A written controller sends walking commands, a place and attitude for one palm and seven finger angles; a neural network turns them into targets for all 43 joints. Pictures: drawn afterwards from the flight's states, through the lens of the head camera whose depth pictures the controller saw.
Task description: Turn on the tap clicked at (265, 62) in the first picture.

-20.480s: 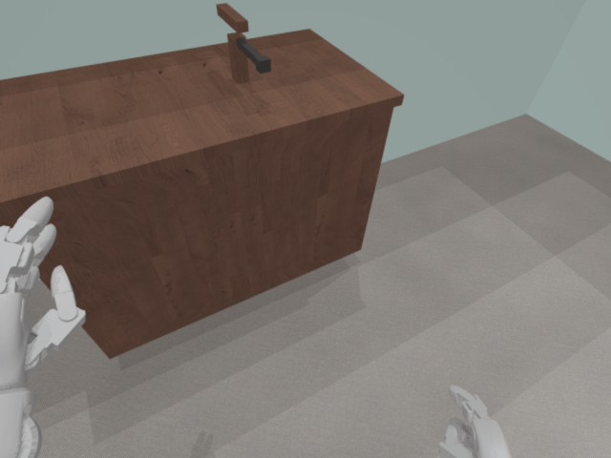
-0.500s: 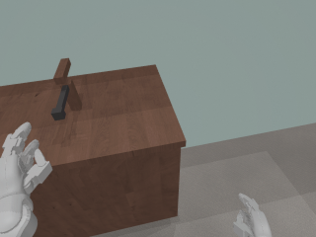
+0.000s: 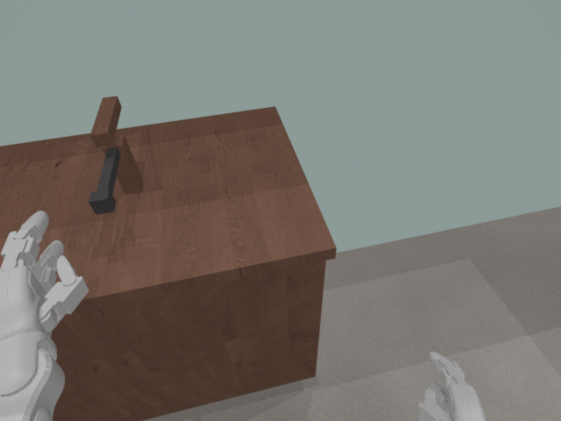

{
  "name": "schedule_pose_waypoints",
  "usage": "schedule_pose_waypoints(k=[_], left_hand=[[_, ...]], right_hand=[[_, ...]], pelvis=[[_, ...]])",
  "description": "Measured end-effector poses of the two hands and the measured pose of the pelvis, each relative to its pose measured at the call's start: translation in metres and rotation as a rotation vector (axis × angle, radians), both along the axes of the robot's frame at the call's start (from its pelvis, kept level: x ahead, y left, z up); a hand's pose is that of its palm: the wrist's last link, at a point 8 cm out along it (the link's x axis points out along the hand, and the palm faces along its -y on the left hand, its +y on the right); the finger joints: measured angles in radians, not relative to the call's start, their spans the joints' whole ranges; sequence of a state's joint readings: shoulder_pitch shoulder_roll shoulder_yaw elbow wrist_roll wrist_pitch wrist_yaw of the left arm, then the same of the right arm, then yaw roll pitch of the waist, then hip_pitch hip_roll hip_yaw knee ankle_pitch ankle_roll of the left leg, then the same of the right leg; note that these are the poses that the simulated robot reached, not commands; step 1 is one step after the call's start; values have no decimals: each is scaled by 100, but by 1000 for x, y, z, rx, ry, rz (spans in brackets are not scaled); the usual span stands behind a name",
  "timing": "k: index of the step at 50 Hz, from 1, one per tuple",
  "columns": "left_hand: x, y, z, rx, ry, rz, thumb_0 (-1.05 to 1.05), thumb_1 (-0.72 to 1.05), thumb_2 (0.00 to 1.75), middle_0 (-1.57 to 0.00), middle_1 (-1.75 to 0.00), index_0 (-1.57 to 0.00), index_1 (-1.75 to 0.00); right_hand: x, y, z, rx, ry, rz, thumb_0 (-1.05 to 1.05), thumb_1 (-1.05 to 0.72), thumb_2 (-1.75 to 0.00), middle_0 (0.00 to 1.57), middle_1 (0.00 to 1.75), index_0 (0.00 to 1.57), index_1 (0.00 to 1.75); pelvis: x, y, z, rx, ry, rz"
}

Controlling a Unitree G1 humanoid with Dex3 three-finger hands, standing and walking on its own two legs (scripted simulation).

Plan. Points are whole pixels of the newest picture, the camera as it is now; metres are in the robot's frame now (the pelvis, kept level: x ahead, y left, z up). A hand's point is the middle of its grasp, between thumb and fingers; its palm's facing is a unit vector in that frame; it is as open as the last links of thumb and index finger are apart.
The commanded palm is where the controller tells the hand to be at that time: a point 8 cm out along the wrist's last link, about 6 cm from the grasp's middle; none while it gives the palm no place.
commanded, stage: reach beside the lever's end, fingers flat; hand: left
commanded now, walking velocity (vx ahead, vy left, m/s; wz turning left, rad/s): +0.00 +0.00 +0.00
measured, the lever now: (102, 201) +0.38 +0.34 +0.12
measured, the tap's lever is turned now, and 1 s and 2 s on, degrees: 0 0 0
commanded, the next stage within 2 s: push the lever round in 1.42 s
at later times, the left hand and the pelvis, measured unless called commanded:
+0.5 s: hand (69, 262) +0.27 +0.32 +0.12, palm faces +0.56 -0.82 -0.11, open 7.7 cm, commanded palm +0.22 +0.36 +0.12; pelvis -0.01 +0.01 +0.00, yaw -1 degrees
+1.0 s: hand (68, 235) +0.32 +0.37 +0.10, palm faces +0.56 -0.82 -0.11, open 7.8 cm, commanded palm +0.28 +0.40 +0.10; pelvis +0.00 +0.02 +0.00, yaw -1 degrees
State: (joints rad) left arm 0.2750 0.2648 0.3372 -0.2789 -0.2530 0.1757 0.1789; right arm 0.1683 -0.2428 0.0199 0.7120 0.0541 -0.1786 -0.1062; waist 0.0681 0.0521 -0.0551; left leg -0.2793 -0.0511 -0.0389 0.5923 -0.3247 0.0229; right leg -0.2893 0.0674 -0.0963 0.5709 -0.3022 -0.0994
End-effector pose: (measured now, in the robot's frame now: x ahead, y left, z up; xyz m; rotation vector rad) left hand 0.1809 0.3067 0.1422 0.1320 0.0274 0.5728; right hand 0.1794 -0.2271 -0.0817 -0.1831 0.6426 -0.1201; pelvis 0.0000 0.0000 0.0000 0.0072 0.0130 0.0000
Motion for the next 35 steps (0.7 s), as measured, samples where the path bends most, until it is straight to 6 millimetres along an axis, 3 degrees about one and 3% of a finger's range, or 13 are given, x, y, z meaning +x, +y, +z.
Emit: schedule_pose_waypoints(k=[11, 35], left_hand=[[19, 19, -6, -21, 8, 14, 2, 90, 90, -19, -24, -18, -25], [51, 61, -19, -35, 8, 36, 2, 90, 90, -16, -18, -16, -19]], right_hand=[[-4, 7, 1, -1, 20, -14, 1, -90, -89, 21, 30, 20, 30], [-31, -2, -5, -48, 100, -65, 1, -90, -89, 21, 30, 20, 30]], pelvis=[[-2, 7, 1, -3, 4, -8], [-7, 16, 1, -11, 24, -12]])
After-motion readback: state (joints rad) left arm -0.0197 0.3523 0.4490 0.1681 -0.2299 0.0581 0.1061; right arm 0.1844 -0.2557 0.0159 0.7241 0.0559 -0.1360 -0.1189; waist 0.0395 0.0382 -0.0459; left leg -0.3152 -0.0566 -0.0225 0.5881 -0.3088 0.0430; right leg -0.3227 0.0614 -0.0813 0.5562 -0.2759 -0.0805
